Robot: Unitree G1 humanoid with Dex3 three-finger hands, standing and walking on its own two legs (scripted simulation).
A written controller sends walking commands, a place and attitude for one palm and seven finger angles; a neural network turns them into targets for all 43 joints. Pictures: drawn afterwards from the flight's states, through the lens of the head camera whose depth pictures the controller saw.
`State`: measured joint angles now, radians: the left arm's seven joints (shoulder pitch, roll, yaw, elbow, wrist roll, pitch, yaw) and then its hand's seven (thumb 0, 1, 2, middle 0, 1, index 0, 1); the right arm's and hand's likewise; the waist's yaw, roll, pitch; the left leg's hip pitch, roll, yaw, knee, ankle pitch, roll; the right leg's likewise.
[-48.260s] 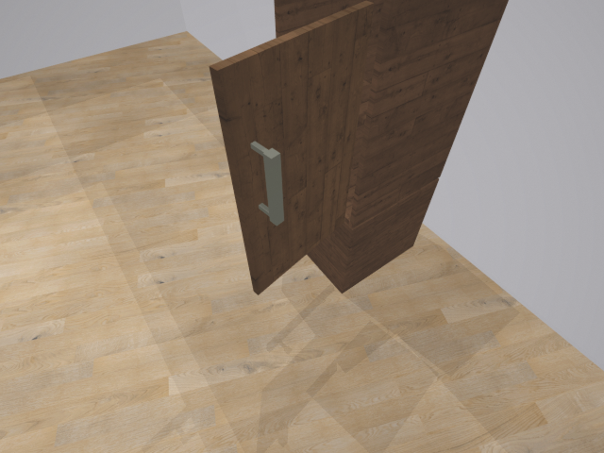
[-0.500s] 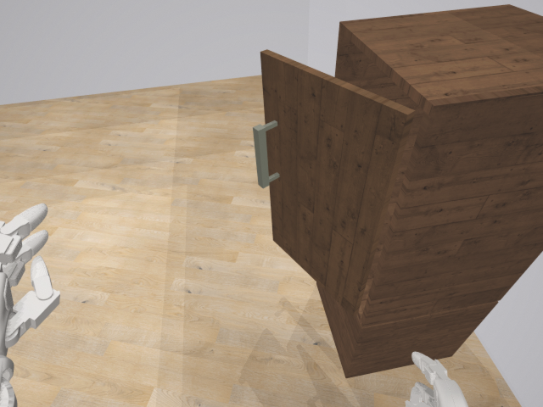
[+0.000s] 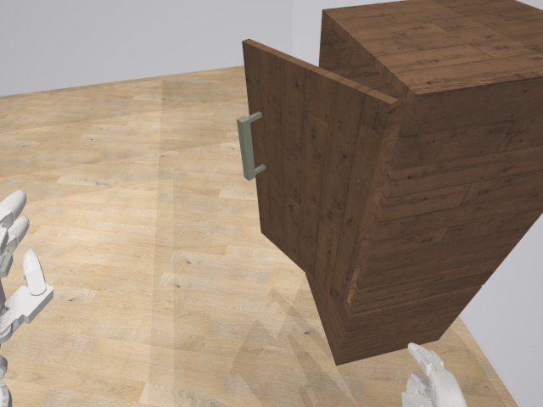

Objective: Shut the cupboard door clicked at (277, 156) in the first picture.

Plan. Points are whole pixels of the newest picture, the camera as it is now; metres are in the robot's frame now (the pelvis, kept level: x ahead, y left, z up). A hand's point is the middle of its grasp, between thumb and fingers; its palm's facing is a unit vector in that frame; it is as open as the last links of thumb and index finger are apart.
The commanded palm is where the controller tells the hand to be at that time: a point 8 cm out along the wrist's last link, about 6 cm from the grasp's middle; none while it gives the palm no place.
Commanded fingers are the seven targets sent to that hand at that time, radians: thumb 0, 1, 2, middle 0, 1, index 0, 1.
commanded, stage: step back with the hand held close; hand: left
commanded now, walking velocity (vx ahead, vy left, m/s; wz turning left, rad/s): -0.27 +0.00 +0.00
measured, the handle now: (253, 147) +0.65 +0.11 +0.02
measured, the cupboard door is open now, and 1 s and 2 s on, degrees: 29 29 29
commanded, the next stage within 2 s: stop stepping back and stand still in 1.38 s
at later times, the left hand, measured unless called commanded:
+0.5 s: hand (20, 327) +0.16 +0.28 +0.15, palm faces +0.38 -0.78 -0.49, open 7.4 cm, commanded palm +0.10 +0.32 +0.17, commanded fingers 0.00 0.90 0.90 -0.20 -0.30 -0.20 -0.30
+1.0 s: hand out of the picture +0.12 +0.28 +0.16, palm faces +0.42 -0.77 -0.48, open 7.4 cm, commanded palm +0.05 +0.32 +0.17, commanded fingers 0.00 0.90 0.90 -0.20 -0.30 -0.20 -0.30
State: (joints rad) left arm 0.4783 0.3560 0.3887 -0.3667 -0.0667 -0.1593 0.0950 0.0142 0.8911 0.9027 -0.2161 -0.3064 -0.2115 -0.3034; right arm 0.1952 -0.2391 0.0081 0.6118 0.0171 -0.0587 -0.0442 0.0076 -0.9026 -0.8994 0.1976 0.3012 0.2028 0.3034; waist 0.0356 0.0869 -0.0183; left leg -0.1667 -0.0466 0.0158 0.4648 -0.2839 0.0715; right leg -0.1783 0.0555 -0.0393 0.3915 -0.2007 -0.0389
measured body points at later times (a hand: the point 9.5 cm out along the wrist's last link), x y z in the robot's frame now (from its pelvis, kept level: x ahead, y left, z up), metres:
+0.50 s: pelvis -0.05 +0.02 -0.02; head -0.05 +0.03 +0.43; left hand +0.13 +0.32 +0.18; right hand +0.11 -0.23 -0.09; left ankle -0.02 +0.07 -0.74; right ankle +0.01 -0.10 -0.74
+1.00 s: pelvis -0.10 +0.02 -0.03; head -0.08 +0.05 +0.42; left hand +0.09 +0.32 +0.18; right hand +0.05 -0.24 -0.10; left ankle -0.02 +0.07 -0.74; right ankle +0.01 -0.10 -0.74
